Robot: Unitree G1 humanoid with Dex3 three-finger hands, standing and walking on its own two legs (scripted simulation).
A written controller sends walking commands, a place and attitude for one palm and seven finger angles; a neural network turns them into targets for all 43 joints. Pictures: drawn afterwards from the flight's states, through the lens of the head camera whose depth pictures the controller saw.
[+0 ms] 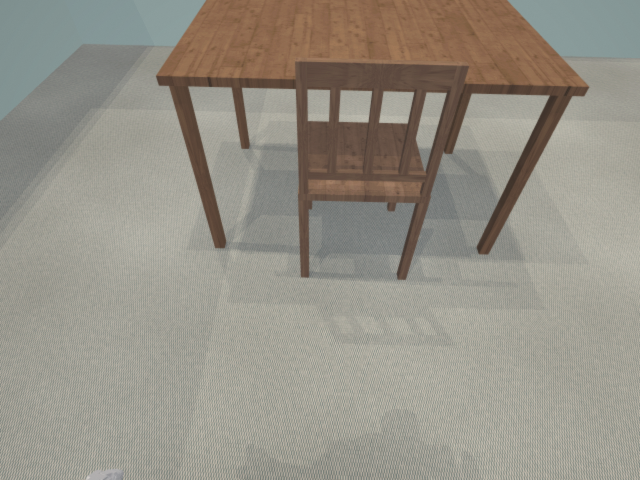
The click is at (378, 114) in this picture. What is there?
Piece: chair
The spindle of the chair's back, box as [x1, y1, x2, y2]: [363, 88, 383, 173]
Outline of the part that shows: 379,88 372,89 363,163 363,173 371,173 383,89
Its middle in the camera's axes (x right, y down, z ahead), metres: +0.14 -0.29 +1.06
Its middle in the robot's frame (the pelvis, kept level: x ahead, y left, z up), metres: +0.98 -0.09 -0.11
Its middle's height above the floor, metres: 0.66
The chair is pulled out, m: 0.00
